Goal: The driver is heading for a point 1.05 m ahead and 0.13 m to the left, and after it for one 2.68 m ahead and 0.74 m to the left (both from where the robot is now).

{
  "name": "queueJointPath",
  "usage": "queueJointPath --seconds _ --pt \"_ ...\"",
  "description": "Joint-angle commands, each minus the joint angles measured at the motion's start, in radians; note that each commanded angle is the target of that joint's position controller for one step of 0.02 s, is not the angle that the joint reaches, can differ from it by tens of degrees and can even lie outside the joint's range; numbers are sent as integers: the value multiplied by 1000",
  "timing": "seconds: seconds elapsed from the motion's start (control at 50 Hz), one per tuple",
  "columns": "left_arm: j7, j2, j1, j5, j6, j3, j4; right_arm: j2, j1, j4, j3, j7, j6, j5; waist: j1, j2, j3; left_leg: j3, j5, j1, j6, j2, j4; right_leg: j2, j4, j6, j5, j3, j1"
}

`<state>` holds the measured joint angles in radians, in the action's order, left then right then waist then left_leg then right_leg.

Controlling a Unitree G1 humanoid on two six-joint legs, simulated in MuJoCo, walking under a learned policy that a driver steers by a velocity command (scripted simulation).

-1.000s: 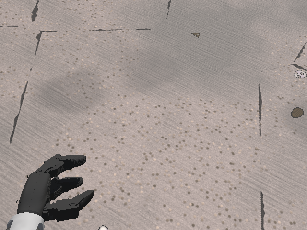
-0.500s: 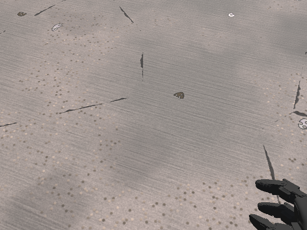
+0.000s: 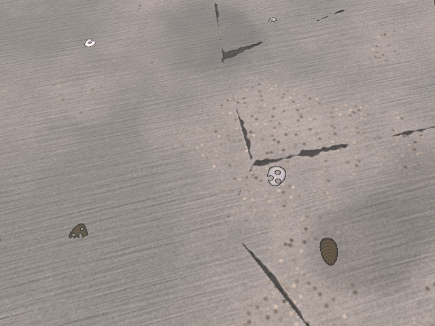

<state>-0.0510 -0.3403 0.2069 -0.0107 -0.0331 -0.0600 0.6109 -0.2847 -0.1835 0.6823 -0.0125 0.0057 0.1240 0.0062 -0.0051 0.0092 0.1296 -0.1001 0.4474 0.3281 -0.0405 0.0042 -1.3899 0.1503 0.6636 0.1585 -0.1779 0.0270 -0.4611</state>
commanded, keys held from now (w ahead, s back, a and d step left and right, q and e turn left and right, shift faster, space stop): e+shift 0.10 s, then shift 0.48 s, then q+shift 0.42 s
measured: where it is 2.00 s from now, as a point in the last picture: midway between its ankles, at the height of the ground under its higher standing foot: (146, 268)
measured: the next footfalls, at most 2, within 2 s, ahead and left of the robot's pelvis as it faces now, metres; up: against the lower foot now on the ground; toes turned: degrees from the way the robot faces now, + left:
left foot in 0.28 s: +0.38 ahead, +0.13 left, +0.00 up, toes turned -19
right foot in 0.60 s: +0.23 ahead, -0.07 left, +0.00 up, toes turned -13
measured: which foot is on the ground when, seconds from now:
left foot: up 0.00-0.26, down 0.28-0.68, up 0.70-0.94, down 0.96-1.00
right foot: down 0.00-0.30, up 0.32-0.58, down 0.60-0.96, up 0.98-1.00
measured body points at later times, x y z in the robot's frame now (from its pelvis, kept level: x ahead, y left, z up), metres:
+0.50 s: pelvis +0.21 +0.07 +0.02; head +0.25 +0.06 +0.47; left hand +0.43 +0.30 -0.09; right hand +0.30 -0.20 -0.08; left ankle +0.35 +0.14 -0.71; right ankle +0.14 -0.04 -0.66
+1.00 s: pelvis +0.26 +0.09 +0.01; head +0.30 +0.10 +0.46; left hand +0.42 +0.36 -0.10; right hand +0.41 -0.21 -0.07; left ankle +0.29 +0.18 -0.71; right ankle +0.19 -0.05 -0.68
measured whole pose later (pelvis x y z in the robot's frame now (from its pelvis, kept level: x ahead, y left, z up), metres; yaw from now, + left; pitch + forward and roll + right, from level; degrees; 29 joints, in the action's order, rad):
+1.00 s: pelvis +0.26 +0.09 +0.01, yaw -1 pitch +2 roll +0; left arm 0.04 -0.30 0.12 0.01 0.02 -0.08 0.73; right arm -0.33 -0.20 0.60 -0.08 -0.03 -0.04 0.01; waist 0.00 0.03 0.06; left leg 0.04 0.30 0.40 0.05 -0.02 -0.68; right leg -0.08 0.91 -0.06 -0.54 0.05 -0.34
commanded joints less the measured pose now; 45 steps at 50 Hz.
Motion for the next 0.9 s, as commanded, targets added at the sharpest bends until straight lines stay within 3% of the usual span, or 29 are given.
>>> queueJointPath --seconds 0.02,0.04,0.08,0.12,0.16,0.2,0.26,0.28,0.3,0.32,0.34,0.36,0.38,0.4,0.44,0.46,0.5,0.56,0.58,0.6,0.62,0.64,0.66,0.7,0.74,0.76,0.82,0.86,0.9 --pt "17 -169 -30 15 -33 -58 -102 -213 -62 -79 -59 15 -9 -14 -46 -88 -178 -54 -15 246 -21 54 98 -309 -349 202 493 -531 274" --pt "25 -151 -43 9 -28 -54 -91 -201 -50 -83 -59 17 -22 -20 -53 -76 -156 -45 -16 216 -35 61 182 -284 -347 188 563 -472 200" --pt "52 -153 -40 0 -12 -55 -66 -134 11 -110 -40 21 -32 -38 -46 -66 -157 0 -100 163 -62 24 367 -202 -315 153 676 -375 93" --pt "80 -153 -45 -9 23 -59 -53 -98 34 -110 -27 14 -38 -36 -33 -26 -221 43 -295 82 -75 -35 549 -130 -263 90 662 -296 66" --pt "96 -122 -6 -12 46 -51 -32 -90 76 -110 -24 -1 -38 -27 13 21 -263 61 -497 10 -70 -63 693 -108 -232 30 504 -284 70" --pt "98 -100 36 -10 50 -42 -6 -94 132 -129 -27 -9 -38 -19 46 62 -245 35 -549 2 -59 -60 769 -129 -209 15 339 -339 97" --pt "96 -63 20 4 47 -27 1 -133 108 -126 -50 -10 -27 -24 20 110 -219 -5 -508 13 -9 -26 875 -176 -80 0 272 -425 213" --pt "93 -41 13 3 45 -19 2 -132 77 -116 -54 -9 -19 -33 1 103 -221 2 -596 -43 18 -3 945 -155 -9 -26 241 -411 227" --pt "87 7 62 14 40 -4 1 -162 61 -124 -56 -5 -12 -47 18 -1 -273 -95 -905 -179 69 123 945 -85 159 -71 19 -349 188" --pt "81 14 221 2 39 3 24 -181 44 -128 -55 -1 -22 -79 75 -245 -340 -373 -1217 -390 270 352 926 39 410 -146 -528 -276 0" --pt "76 -70 268 -3 43 -9 42 -150 8 -112 -57 -7 -38 -47 75 -267 -411 -597 -932 -407 351 441 970 -23 517 -189 -535 -255 -73" --pt "80 -132 164 -8 64 -27 54 -111 20 -125 -47 -8 -48 -29 25 -142 -356 -540 -673 -346 317 365 992 -60 579 -221 -470 -250 -77" --pt "88 -131 83 -7 87 -32 47 -100 30 -121 -41 -9 -63 -28 11 -78 -307 -449 -480 -283 268 304 1011 -71 602 -238 -410 -219 -92" --pt "92 -117 52 -4 104 -30 40 -96 55 -121 -35 -8 -74 -25 11 -71 -254 -396 -349 -204 245 269 1041 -82 595 -246 -376 -204 -89" --pt "88 -59 43 -1 110 -14 40 -96 111 -116 -33 -6 -89 -35 39 -117 -185 -256 -217 -53 193 173 1100 -114 416 -241 -322 -142 11" --pt "86 -26 55 3 104 -4 52 -90 117 -110 -35 -7 -94 -36 40 -142 -190 -195 -226 -30 182 137 1109 -113 316 -240 -322 -99 72" --pt "82 3 46 11 91 7 66 -95 80 -90 -41 -5 -102 -28 16 -176 -217 -170 -252 -65 206 137 1104 -126 155 -229 -317 -76 141" --pt "71 -12 70 9 83 0 98 -102 53 -74 -45 0 -112 -10 21 -174 -235 -184 -158 -68 215 160 1089 -131 -80 -184 -133 -64 244" --pt "66 -11 82 13 82 -1 111 -95 46 -67 -42 2 -114 -7 31 -165 -225 -172 -93 -26 192 149 1089 -124 -163 -159 -69 -50 300" --pt "65 -11 64 31 81 2 108 -64 8 -48 -30 -2 -110 -11 26 -134 -210 -162 -9 54 144 124 1090 -153 -202 -132 -36 -87 376" --pt "70 -68 46 47 80 -10 98 -65 -1 -55 -29 -12 -103 -16 7 -41 -174 -110 29 119 93 74 1057 -227 -193 -88 -96 -157 363" --pt "73 -82 48 40 76 -21 113 -97 62 -84 -42 -15 -99 -11 17 61 -128 -22 -28 106 62 11 988 -244 -230 -47 -245 -178 243" --pt "79 -75 46 38 70 -22 112 -109 96 -98 -50 -14 -98 -5 30 96 -106 15 -101 100 47 -26 895 -272 -288 -32 -287 -209 206" --pt "97 -108 -4 37 58 -36 96 -100 59 -94 -60 -11 -107 8 16 183 -87 86 -110 155 45 -56 696 -385 -328 11 -105 -283 213" --pt "112 -87 -15 38 43 -32 80 -104 31 -100 -71 -14 -121 6 27 165 -112 77 51 239 28 -10 441 -499 -299 80 282 -313 265" --pt "115 -77 -26 30 38 -30 76 -97 11 -98 -74 -15 -131 10 17 131 -121 66 77 281 17 13 363 -511 -282 88 395 -289 306" --pt "114 -85 -72 9 44 -40 69 -58 22 -112 -59 -27 -156 20 22 117 -127 100 -11 292 -8 66 443 -452 -256 40 432 -150 373" --pt "110 -106 -68 11 58 -51 67 -65 41 -134 -59 -45 -160 25 40 129 -153 155 -54 202 -6 52 552 -436 -232 23 459 -78 371" --pt "103 -120 -55 1 62 -57 69 -88 18 -140 -71 -55 -164 27 37 122 -179 202 -102 127 11 23 661 -445 -180 3 465 -37 382"
Velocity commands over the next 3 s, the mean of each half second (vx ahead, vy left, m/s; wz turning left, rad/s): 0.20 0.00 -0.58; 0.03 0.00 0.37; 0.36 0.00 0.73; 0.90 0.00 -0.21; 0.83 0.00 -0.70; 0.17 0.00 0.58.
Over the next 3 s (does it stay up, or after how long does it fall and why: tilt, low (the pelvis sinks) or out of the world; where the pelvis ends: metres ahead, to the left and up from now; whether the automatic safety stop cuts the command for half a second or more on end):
stays up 1.25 0.26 0.02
